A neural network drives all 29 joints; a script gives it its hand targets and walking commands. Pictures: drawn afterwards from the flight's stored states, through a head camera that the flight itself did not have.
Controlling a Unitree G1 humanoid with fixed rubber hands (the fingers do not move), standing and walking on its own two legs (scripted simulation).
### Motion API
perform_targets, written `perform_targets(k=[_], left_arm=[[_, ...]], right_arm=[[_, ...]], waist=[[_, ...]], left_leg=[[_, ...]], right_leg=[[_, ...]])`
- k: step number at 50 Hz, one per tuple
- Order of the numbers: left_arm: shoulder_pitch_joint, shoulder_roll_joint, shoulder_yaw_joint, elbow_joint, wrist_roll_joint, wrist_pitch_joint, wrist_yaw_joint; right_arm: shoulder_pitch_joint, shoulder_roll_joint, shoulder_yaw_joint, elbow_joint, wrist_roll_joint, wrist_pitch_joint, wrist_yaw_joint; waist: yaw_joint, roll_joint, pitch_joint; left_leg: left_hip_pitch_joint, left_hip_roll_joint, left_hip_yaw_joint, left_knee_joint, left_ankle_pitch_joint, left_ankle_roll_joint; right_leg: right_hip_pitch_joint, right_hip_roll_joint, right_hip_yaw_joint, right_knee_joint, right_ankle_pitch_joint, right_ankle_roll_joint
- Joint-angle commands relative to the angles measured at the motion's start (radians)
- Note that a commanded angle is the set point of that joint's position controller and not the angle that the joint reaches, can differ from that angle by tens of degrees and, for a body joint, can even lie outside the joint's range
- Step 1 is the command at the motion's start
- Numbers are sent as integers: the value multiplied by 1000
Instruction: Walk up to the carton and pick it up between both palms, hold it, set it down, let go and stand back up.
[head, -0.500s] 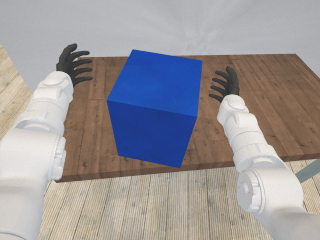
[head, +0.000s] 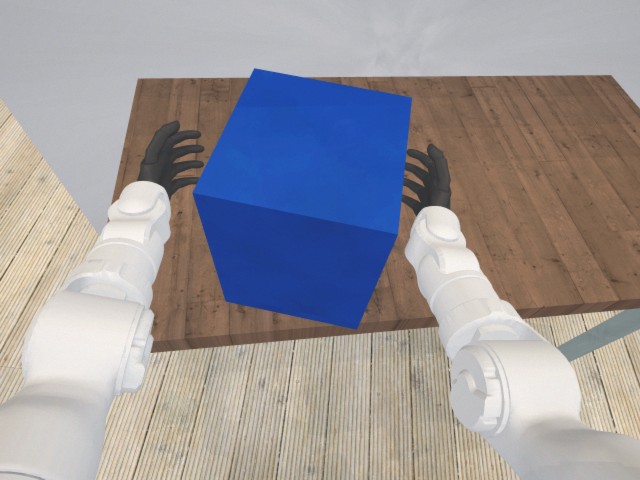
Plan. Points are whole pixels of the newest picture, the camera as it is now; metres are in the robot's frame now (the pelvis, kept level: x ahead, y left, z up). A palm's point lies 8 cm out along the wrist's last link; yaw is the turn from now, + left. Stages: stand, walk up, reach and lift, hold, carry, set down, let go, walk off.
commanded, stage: reach and lift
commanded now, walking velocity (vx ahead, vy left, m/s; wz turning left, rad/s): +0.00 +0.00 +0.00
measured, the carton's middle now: (309, 209) +0.45 -0.01 +0.04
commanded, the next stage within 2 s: none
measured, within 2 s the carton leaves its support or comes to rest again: leaves its support in 1.94 s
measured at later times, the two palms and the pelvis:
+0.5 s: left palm (193, 185) +0.47 +0.14 +0.07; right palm (424, 215) +0.41 -0.15 +0.07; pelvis +0.00 +0.00 +0.00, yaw +0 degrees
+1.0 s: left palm (194, 187) +0.47 +0.14 +0.07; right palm (425, 217) +0.41 -0.15 +0.07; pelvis +0.00 +0.01 +0.00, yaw +0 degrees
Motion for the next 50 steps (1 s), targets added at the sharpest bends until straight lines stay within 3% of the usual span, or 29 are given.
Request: perform_targets(k=[1,4,5,8,9,10,11,12,15,16,17,19,21,22,23,24,25,26,28,29,33,35,36,37,40,43,44,46,50], left_arm=[[-585,53,105,-225,96,-75,-12],[-536,11,129,-267,125,-81,-15],[-546,18,164,-232,153,-76,-15],[-569,-33,176,-255,192,-79,-26],[-559,-41,196,-234,196,-81,-35],[-559,-78,212,-294,213,-94,-36],[-562,-60,248,-270,249,-102,-33],[-562,-67,271,-251,272,-94,-30],[-576,-138,314,-284,343,-105,-33],[-548,-165,336,-259,372,-104,-41],[-568,-175,368,-269,413,-108,-50],[-551,-272,384,-250,460,-117,-73],[-550,-395,402,-213,515,-129,-102],[-566,-483,442,-129,568,-124,-131],[-562,-546,380,-136,548,-132,-136],[-533,-626,398,-99,591,-139,-155],[-523,-670,382,-90,592,-146,-163],[-533,-693,393,-72,602,-150,-160],[-518,-708,376,-78,606,-157,-166],[-501,-712,385,-43,612,-151,-164],[-487,-699,400,-39,606,-157,-164],[-466,-709,382,-19,607,-146,-164],[-475,-705,366,-38,592,-161,-162],[-491,-725,354,-65,590,-157,-154],[-476,-709,381,-18,598,-153,-154],[-495,-724,361,-63,603,-150,-150],[-505,-717,370,-46,595,-145,-151],[-500,-694,382,-44,610,-148,-151],[-522,-719,360,-50,589,-152,-149]], right_arm=[[-475,-102,33,-189,-131,-96,-25],[-421,-69,36,-211,-133,-130,-28],[-438,-47,44,-188,-141,-116,-26],[-432,-12,-16,-162,-197,-119,-30],[-455,18,2,-206,-200,-121,-23],[-413,40,-11,-221,-225,-134,-13],[-431,37,-36,-186,-251,-138,-1],[-430,48,-48,-168,-257,-138,5],[-448,107,-96,-187,-340,-166,27],[-379,137,-117,-122,-370,-160,29],[-394,179,-112,-159,-390,-162,47],[-402,303,-111,-173,-455,-173,82],[-437,431,-154,-202,-541,-200,122],[-444,538,-158,-202,-578,-199,151],[-444,533,-162,-178,-581,-217,160],[-421,661,-118,-164,-602,-218,184],[-420,673,-127,-162,-605,-227,201],[-423,689,-97,-143,-610,-221,219],[-400,682,-107,-126,-606,-217,232],[-387,687,-88,-141,-588,-213,234],[-391,679,-79,-124,-567,-187,236],[-381,675,-52,-135,-534,-194,236],[-419,678,-70,-124,-561,-196,233],[-405,657,-80,-121,-557,-196,238],[-404,668,-72,-134,-544,-191,244],[-417,653,-110,-97,-556,-195,245],[-427,636,-115,-115,-549,-186,241],[-404,660,-94,-113,-560,-184,243],[-421,674,-82,-115,-557,-202,232]], waist=[[-51,140,-911],[-50,176,-937],[-31,108,-875],[-61,138,-863],[-35,95,-893],[-41,126,-883],[-33,141,-889],[-7,129,-824],[-11,117,-817],[-39,122,-784],[-10,122,-766],[5,82,-719],[9,89,-731],[23,67,-708],[-20,126,-737],[32,80,-773],[9,107,-727],[40,100,-744],[11,120,-708],[42,140,-704],[29,74,-645],[27,133,-656],[4,124,-687],[4,163,-693],[30,125,-674],[14,170,-669],[18,149,-645],[29,135,-657],[26,139,-661]], left_leg=[[233,-9,113,111,639,-65],[249,-7,111,123,716,-80],[210,-7,115,94,638,-61],[154,-13,113,41,556,-55],[166,-9,113,40,532,-48],[204,-16,126,38,598,-56],[235,-5,116,38,601,-61],[242,-8,128,35,580,-59],[270,-12,139,14,594,-60],[280,-10,137,12,579,-55],[290,-16,152,-11,558,-50],[262,-16,153,-38,520,-35],[278,-22,161,-46,532,-40],[247,-25,170,-51,514,-30],[285,-17,164,-46,548,-60],[293,-12,176,-43,571,-47],[290,-18,173,-44,566,-53],[301,-7,171,-44,582,-62],[350,-4,172,-50,584,-69],[326,-5,184,-58,565,-68],[316,-8,169,-72,522,-47],[310,-11,161,-64,557,-55],[323,-5,155,-69,546,-58],[343,5,159,-66,583,-79],[364,1,169,-60,575,-65],[412,11,156,-52,634,-85],[406,12,154,-62,630,-79],[382,5,164,-62,567,-65],[345,1,162,-63,577,-72]], right_leg=[[199,24,-48,86,765,17],[235,26,-50,106,852,7],[257,18,-38,101,843,25],[323,1,-36,93,815,25],[327,-2,-42,87,778,28],[342,-1,-39,82,818,26],[307,6,-52,79,785,22],[307,7,-55,64,724,33],[326,1,-69,57,750,30],[307,5,-70,37,707,24],[350,-4,-71,27,699,30],[389,-10,-75,20,685,39],[417,-16,-76,14,710,34],[458,-16,-63,16,713,32],[428,-12,-87,27,717,20],[458,-6,-83,26,759,28],[472,-1,-92,30,761,25],[452,3,-92,26,749,19],[451,13,-102,23,732,21],[469,6,-87,10,725,15],[480,11,-83,5,735,26],[480,12,-81,12,768,26],[463,18,-96,7,700,22],[427,22,-104,-5,655,8],[395,27,-108,-28,630,10],[332,32,-131,-36,570,7],[347,34,-127,-52,554,6],[390,23,-100,-30,634,3],[410,17,-102,-30,632,5]])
